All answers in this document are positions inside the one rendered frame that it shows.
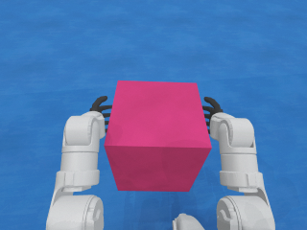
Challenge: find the right robot hand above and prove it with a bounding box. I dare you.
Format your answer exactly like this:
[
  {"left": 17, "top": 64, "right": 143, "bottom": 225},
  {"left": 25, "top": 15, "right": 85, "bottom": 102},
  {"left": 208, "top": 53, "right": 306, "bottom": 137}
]
[{"left": 202, "top": 97, "right": 224, "bottom": 134}]

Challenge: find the robot right upper arm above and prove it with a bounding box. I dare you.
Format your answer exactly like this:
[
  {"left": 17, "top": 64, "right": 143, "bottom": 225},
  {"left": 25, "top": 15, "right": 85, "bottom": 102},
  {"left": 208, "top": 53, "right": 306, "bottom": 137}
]
[{"left": 216, "top": 195, "right": 275, "bottom": 230}]

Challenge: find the carton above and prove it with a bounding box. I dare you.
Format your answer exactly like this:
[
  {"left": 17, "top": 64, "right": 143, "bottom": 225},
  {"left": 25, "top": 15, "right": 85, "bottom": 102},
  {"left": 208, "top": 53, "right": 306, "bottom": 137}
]
[{"left": 104, "top": 80, "right": 212, "bottom": 192}]

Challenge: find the right robot thigh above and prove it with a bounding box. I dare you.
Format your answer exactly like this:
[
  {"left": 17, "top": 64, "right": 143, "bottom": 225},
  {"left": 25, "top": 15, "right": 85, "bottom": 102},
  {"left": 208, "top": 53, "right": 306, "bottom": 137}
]
[{"left": 172, "top": 215, "right": 204, "bottom": 230}]

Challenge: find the left robot hand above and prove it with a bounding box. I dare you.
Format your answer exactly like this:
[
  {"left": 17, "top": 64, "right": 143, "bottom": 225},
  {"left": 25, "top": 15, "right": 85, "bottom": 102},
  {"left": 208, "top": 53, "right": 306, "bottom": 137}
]
[{"left": 89, "top": 96, "right": 112, "bottom": 133}]

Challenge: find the robot right forearm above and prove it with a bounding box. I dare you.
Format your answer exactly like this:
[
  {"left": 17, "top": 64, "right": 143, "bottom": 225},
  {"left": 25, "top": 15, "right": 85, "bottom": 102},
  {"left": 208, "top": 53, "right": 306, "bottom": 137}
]
[{"left": 209, "top": 112, "right": 275, "bottom": 230}]

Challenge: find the robot left forearm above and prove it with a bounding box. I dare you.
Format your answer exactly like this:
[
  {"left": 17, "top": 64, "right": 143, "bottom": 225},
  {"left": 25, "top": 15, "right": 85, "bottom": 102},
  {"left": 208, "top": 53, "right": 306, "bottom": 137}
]
[{"left": 46, "top": 111, "right": 106, "bottom": 230}]

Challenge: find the robot left upper arm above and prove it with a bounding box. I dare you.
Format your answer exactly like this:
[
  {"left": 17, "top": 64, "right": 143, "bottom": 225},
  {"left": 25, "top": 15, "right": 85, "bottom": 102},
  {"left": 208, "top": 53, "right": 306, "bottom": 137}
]
[{"left": 46, "top": 195, "right": 105, "bottom": 230}]

